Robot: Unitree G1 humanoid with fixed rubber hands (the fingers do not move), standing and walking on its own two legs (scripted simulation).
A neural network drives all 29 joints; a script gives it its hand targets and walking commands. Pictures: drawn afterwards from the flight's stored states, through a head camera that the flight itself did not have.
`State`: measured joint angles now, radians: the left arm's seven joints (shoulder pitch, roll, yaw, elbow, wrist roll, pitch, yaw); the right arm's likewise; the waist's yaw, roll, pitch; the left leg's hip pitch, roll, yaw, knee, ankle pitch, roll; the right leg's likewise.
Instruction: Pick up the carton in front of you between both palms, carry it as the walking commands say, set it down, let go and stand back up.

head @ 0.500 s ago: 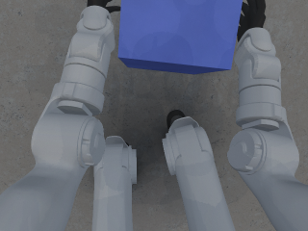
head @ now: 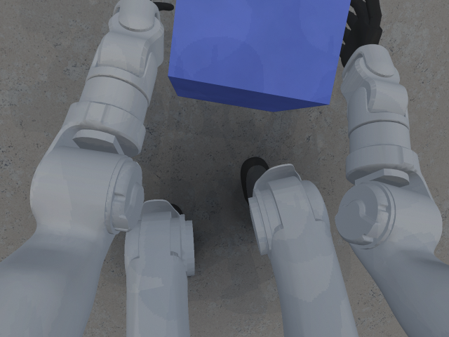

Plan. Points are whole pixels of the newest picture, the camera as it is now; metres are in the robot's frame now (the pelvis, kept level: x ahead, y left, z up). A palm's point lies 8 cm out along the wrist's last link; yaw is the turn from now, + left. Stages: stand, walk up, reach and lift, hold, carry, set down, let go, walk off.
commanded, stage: set down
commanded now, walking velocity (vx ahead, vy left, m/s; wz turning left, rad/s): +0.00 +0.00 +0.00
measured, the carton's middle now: (245, 37) +0.51 -0.15 -0.26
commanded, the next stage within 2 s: let go in 2.00 s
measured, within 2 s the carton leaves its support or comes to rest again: rests again in 0.20 s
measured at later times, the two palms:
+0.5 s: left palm (146, 9) +0.56 -0.01 -0.19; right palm (355, 46) +0.46 -0.29 -0.19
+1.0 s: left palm (125, 6) +0.57 +0.02 -0.21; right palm (380, 48) +0.45 -0.34 -0.20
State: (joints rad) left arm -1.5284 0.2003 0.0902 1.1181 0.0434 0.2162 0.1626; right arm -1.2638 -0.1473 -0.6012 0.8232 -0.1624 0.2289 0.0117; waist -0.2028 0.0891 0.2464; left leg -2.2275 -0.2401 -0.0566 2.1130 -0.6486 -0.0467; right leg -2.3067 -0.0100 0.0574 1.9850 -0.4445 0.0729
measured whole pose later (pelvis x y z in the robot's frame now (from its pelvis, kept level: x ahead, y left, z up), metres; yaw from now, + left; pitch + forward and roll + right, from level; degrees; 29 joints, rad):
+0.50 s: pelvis +0.00 +0.00 -0.01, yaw -1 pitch +42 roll -3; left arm -1.56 0.20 0.11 1.18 0.10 0.17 0.09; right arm -1.32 -0.21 -0.61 0.97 -0.17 0.17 0.06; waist -0.20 0.07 0.29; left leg -2.24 -0.19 -0.03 2.17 -0.66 -0.02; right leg -2.31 -0.03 0.04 2.04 -0.46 0.06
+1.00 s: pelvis -0.01 -0.01 -0.02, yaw -1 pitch +38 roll -2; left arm -1.57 0.40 -0.14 1.07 -0.15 0.14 0.09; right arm -1.37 -0.37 -0.42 1.13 0.17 0.00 -0.04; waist -0.19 0.01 0.42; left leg -2.22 -0.12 -0.04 2.21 -0.65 -0.04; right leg -2.31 -0.06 -0.02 2.06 -0.42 -0.01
